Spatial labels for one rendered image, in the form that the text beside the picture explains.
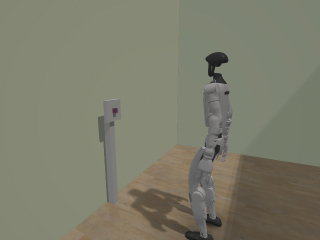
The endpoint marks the robot right hand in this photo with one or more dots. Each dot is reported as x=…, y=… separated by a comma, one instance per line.
x=224, y=150

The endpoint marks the robot right foot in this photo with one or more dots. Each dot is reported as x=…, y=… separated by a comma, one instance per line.
x=216, y=222

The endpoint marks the right robot upper arm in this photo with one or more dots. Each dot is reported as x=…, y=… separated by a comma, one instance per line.
x=230, y=110

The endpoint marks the panel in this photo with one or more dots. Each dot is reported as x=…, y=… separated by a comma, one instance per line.
x=110, y=146

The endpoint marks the robot left forearm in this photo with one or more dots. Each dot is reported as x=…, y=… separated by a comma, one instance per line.
x=214, y=131

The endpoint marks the robot right forearm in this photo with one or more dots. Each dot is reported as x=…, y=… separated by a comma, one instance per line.
x=225, y=130

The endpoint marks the robot left hand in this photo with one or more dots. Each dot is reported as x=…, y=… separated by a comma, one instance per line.
x=205, y=165

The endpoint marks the humanoid robot head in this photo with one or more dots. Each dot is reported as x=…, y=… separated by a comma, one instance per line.
x=215, y=60

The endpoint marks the left robot upper arm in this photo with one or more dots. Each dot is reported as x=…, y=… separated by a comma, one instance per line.
x=211, y=92

